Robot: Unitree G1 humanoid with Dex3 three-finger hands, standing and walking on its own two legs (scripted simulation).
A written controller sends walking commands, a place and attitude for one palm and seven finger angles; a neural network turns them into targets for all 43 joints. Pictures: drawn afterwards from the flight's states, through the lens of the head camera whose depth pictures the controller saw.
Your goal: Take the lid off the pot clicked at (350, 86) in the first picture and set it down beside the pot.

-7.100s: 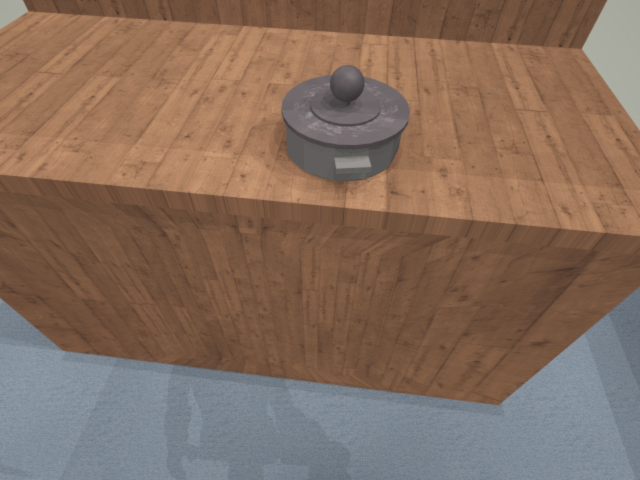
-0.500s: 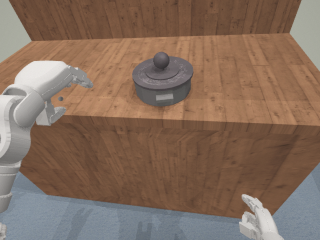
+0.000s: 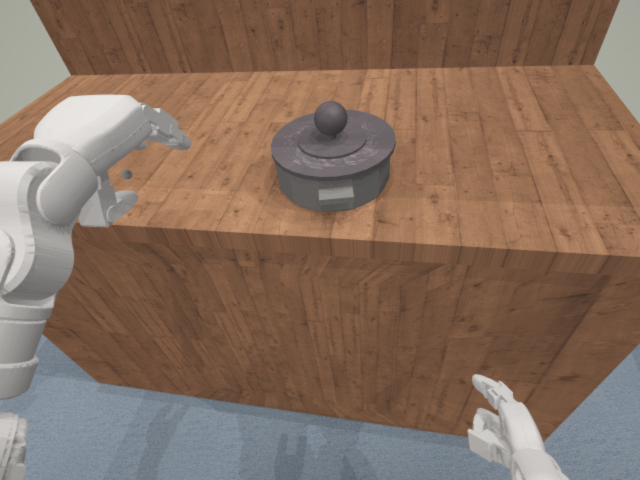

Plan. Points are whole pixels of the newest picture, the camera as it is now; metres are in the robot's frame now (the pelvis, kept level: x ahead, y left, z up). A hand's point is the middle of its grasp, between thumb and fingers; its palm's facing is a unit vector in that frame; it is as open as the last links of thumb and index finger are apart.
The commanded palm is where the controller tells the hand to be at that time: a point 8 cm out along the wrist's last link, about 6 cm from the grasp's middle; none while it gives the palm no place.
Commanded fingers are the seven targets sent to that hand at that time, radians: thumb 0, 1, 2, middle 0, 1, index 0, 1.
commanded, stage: reach forward and open the fingers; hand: left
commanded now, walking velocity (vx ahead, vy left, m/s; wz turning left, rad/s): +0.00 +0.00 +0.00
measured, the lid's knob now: (330, 118) +0.59 +0.07 +0.18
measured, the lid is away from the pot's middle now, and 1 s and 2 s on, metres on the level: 0.00 0.00 0.00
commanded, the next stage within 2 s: move the open hand above the knob in 0.06 s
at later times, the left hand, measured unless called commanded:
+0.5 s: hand (179, 149) +0.38 +0.20 +0.26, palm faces +0.00 -0.01 -1.00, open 10.2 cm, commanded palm +0.34 +0.20 +0.33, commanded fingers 0.00 -0.45 1.74 -0.86 -0.08 -0.86 -0.08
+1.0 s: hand (242, 114) +0.45 +0.15 +0.26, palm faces -0.05 -0.03 -1.00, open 10.3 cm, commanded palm +0.42 +0.16 +0.33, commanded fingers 0.00 -0.45 1.74 -0.86 -0.08 -0.86 -0.08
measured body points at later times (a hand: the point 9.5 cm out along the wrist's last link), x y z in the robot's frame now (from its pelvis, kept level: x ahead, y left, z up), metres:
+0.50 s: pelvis +0.01 -0.01 +0.00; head +0.01 -0.05 +0.45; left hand +0.37 +0.20 +0.31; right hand +0.24 -0.21 -0.09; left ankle +0.09 +0.12 -0.74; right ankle +0.01 -0.15 -0.74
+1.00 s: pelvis +0.04 -0.01 +0.00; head +0.04 -0.06 +0.45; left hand +0.44 +0.15 +0.32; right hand +0.23 -0.24 -0.11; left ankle +0.09 +0.12 -0.74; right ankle +0.01 -0.15 -0.74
